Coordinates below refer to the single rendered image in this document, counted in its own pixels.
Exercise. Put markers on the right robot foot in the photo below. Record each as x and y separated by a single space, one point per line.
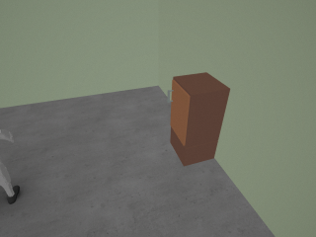
12 199

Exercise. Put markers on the robot right hand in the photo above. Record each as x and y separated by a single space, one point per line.
7 135

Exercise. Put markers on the handle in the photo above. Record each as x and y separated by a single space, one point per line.
168 96

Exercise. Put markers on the robot right shin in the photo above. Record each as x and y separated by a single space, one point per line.
5 180

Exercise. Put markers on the cupboard door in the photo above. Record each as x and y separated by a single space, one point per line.
179 111

